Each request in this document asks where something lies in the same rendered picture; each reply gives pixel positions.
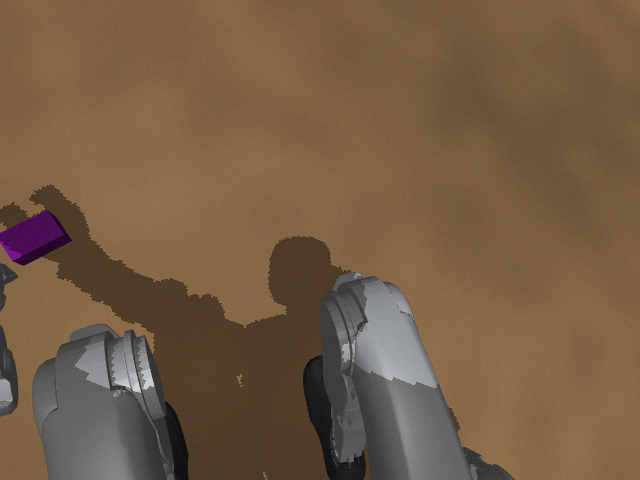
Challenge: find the small box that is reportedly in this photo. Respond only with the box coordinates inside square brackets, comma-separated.
[0, 210, 72, 266]

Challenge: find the left robot arm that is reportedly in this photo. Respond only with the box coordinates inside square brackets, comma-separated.
[0, 268, 18, 417]

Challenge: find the left robot hand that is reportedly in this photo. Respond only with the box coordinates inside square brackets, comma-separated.
[0, 263, 18, 285]

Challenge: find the left robot foot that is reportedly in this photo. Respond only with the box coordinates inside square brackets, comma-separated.
[164, 401, 189, 480]

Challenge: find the right robot foot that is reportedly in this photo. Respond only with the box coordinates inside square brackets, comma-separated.
[303, 355, 366, 480]

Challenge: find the right robot hand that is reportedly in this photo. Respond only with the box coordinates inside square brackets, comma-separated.
[462, 447, 515, 480]

